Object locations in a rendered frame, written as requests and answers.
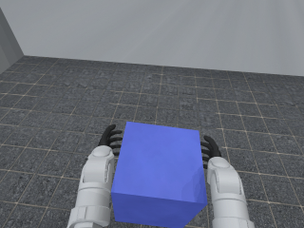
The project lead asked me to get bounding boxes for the left robot hand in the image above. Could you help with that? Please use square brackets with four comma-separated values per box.
[98, 124, 123, 156]

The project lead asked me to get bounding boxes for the left robot forearm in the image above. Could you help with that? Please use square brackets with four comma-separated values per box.
[67, 145, 115, 228]

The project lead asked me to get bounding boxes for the right robot forearm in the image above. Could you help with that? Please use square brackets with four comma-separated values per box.
[207, 157, 256, 228]

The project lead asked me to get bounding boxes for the carton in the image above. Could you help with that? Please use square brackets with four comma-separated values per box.
[111, 122, 208, 228]

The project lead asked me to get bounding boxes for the right robot hand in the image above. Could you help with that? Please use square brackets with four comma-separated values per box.
[200, 135, 222, 169]

